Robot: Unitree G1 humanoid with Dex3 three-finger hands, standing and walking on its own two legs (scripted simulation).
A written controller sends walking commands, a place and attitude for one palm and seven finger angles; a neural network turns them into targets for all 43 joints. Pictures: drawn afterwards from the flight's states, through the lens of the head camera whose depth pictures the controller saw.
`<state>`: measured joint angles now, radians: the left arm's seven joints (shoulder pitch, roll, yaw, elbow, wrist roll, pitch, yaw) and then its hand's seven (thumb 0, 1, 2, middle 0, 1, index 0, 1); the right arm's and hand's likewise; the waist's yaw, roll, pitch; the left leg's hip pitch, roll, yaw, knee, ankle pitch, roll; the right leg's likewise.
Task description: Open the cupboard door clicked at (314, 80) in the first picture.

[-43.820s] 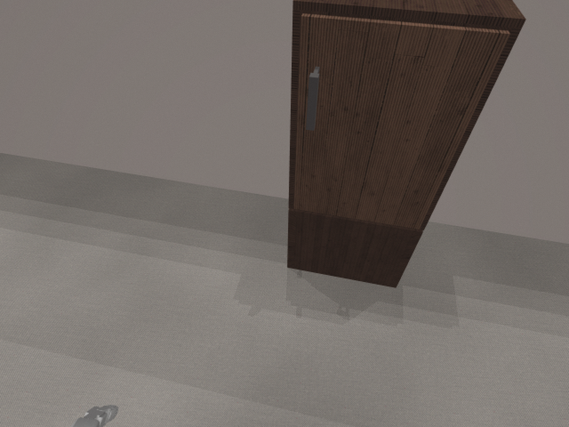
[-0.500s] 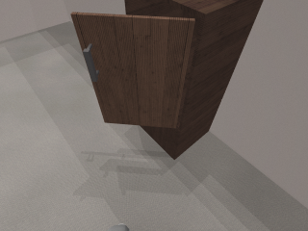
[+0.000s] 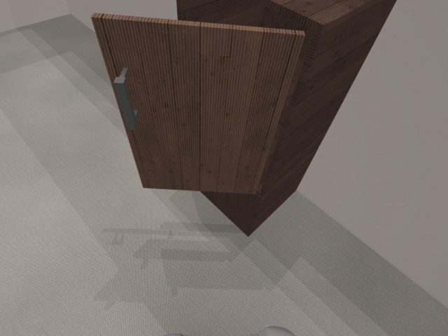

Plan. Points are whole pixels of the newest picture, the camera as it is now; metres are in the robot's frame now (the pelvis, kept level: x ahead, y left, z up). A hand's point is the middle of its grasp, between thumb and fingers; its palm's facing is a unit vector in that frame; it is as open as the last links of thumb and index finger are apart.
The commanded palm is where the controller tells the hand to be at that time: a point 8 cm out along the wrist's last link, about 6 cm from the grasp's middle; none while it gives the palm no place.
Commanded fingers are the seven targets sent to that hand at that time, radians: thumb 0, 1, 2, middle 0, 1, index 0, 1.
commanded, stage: come to a stop and stand still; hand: left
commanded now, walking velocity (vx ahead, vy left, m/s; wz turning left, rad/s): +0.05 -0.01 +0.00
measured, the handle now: (128, 100) +0.58 +0.26 +0.05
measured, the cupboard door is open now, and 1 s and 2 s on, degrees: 44 44 44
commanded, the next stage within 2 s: look again from close up in 0.58 s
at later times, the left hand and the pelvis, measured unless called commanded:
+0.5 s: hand out of the picture +0.03 +0.12 -0.18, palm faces +0.03 -0.98 -0.18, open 7.3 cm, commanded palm none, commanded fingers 0.00 0.90 0.90 -0.20 -0.30 -0.20 -0.30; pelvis +0.00 -0.06 +0.00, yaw +1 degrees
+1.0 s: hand out of the picture +0.04 +0.16 -0.17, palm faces +0.04 -0.96 -0.29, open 7.4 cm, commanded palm none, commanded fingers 0.00 0.90 0.90 -0.20 -0.30 -0.20 -0.30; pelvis -0.01 -0.06 -0.01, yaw +1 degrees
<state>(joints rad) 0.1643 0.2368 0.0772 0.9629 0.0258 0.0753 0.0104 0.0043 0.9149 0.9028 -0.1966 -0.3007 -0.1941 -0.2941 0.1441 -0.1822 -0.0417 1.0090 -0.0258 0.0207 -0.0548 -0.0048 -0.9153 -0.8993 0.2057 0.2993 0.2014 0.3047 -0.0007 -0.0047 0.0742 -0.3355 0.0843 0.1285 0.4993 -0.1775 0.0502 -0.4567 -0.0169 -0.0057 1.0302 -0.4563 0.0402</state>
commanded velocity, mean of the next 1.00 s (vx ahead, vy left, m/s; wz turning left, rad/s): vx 0.00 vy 0.00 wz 0.00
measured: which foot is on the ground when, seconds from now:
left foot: down 0.00-1.00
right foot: up 0.00-0.14, down 0.16-1.00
